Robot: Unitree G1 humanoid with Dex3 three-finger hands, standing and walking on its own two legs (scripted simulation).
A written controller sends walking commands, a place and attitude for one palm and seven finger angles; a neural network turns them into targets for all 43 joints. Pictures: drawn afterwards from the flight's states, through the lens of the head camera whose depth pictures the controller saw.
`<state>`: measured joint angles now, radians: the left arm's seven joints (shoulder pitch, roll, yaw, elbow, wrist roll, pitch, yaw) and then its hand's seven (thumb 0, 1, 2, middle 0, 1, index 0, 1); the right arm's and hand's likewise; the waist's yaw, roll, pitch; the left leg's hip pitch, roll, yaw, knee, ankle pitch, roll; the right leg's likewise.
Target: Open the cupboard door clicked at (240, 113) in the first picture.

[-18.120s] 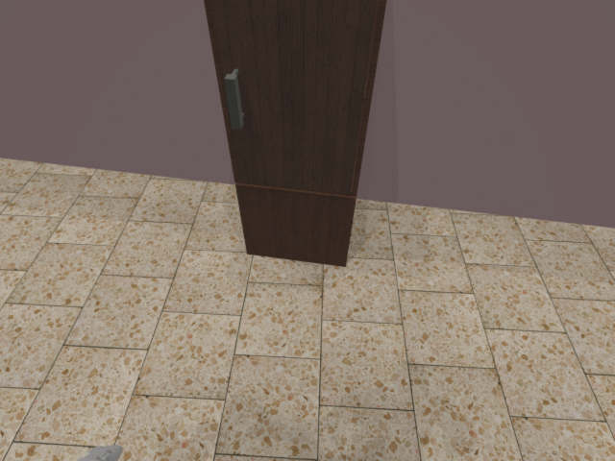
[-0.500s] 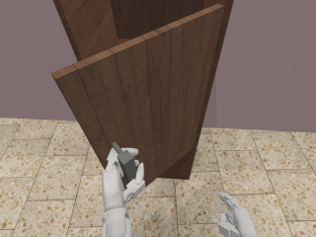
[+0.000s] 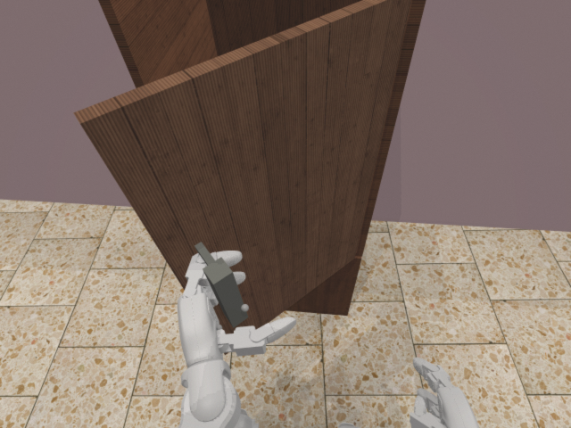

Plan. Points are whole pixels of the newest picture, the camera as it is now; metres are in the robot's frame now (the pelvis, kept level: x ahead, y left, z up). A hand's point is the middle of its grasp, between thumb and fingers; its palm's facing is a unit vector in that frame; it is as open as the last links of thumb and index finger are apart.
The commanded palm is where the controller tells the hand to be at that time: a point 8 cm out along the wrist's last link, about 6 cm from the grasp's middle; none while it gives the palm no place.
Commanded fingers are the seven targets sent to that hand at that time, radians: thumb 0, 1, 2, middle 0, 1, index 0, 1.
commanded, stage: open thumb and fingers to let go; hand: left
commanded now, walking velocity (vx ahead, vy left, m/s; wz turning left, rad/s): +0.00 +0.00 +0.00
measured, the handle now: (219, 284) +0.31 +0.11 +0.04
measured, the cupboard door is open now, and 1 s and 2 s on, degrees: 43 46 45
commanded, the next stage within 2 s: slide the hand sideways off the handle in 0.34 s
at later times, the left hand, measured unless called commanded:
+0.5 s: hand (239, 314) +0.26 +0.07 +0.05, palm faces +0.14 -0.99 -0.01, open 14.7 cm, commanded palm +0.22 +0.12 +0.05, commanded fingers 0.00 -0.50 0.30 -0.15 -0.30 -0.15 -0.30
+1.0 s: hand (219, 356) +0.21 +0.09 +0.05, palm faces -0.15 -0.99 +0.02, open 16.1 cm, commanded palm +0.19 +0.15 +0.05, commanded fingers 0.00 -0.50 0.30 -0.15 -0.30 -0.15 -0.30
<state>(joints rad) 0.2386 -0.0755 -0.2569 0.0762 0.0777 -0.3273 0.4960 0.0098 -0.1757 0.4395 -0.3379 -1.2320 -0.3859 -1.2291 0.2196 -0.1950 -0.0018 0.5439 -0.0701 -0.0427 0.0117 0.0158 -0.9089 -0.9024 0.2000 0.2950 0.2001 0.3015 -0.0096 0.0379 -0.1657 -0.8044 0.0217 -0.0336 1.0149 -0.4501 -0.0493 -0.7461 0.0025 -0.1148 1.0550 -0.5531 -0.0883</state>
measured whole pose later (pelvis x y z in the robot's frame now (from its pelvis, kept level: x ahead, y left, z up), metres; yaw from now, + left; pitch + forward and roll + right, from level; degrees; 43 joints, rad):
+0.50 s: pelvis +0.00 +0.03 +0.00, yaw -1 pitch +13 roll +0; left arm 0.23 -0.04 -0.30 0.06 0.09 -0.30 0.42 -0.01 -0.50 0.30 -0.39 -0.59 -0.40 -0.59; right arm 0.20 -0.18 0.02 0.51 -0.06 -0.03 0.03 0.01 -0.91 -0.90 0.20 0.30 0.20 0.30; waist -0.01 0.03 -0.17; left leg -0.81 0.02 -0.02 1.05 -0.47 -0.02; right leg -0.74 0.00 -0.10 1.06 -0.54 -0.06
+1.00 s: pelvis -0.01 +0.05 -0.02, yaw -3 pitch +13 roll -1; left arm 0.40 0.06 -0.31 -0.14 0.02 -0.35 0.12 -0.01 -0.50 0.30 -0.18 -0.32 -0.19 -0.32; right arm 0.26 -0.20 0.03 0.39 -0.02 -0.01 0.02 0.02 -0.91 -0.90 0.20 0.30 0.20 0.30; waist -0.01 0.04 -0.14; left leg -0.88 0.02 0.02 1.15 -0.50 0.02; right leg -0.81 -0.01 -0.06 1.14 -0.56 -0.02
